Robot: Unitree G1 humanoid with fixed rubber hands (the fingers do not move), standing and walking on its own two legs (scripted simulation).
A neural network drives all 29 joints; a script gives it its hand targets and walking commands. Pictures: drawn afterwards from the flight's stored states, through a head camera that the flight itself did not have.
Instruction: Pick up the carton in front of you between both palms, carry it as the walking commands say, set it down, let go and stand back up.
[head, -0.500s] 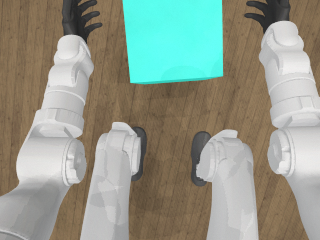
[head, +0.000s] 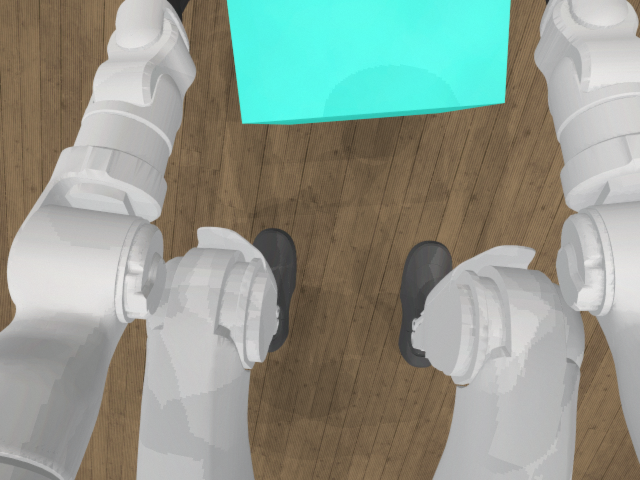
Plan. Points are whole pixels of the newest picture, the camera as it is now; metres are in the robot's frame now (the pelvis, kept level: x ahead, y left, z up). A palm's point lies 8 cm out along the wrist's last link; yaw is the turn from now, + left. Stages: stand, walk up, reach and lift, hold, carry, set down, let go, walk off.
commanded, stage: reach and lift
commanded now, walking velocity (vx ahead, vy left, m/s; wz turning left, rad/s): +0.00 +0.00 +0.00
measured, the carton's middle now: (361, 16) +0.53 -0.01 -0.24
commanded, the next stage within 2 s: none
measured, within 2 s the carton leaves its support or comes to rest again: leaves its support in 0.64 s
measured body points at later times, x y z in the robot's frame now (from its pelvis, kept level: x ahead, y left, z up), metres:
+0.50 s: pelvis -0.01 +0.00 +0.01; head +0.36 -0.02 +0.26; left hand +0.54 +0.15 -0.17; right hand +0.56 -0.15 -0.18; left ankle +0.12 +0.12 -0.33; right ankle +0.11 -0.12 -0.33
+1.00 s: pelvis +0.00 +0.00 +0.06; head +0.27 -0.03 +0.41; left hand +0.51 +0.13 -0.02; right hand +0.52 -0.17 -0.02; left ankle +0.12 +0.13 -0.33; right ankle +0.11 -0.12 -0.33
